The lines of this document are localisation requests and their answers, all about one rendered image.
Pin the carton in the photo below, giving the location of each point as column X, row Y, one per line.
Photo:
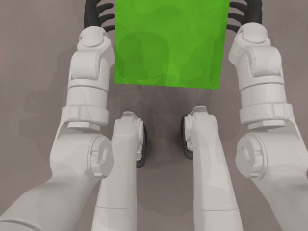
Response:
column 170, row 43

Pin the robot right forearm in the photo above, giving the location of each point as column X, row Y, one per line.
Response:
column 261, row 82

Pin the robot left forearm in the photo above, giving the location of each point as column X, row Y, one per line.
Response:
column 88, row 84

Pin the robot right upper arm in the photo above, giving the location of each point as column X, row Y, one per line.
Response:
column 277, row 163

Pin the robot right foot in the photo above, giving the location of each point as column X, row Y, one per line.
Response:
column 188, row 153

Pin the left robot hand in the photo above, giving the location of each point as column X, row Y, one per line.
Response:
column 92, row 12

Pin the robot right shin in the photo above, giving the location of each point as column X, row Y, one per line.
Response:
column 200, row 109

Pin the right robot hand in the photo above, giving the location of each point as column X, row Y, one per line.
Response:
column 252, row 13

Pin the robot left upper arm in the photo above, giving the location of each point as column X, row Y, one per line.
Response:
column 78, row 161

